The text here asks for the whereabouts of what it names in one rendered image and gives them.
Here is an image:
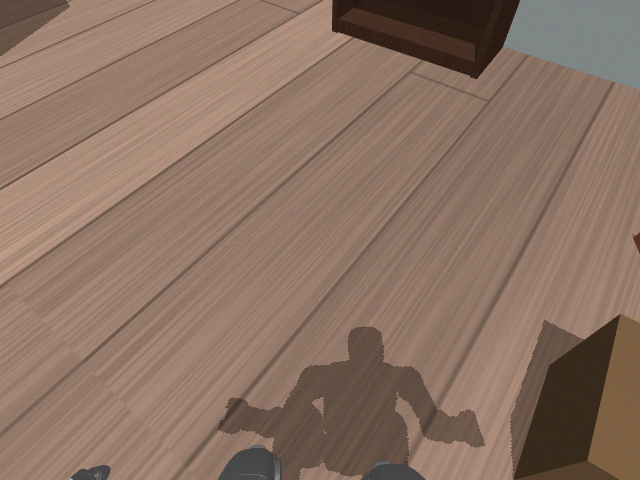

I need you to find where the bookshelf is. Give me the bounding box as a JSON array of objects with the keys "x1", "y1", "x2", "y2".
[{"x1": 332, "y1": 0, "x2": 520, "y2": 79}]

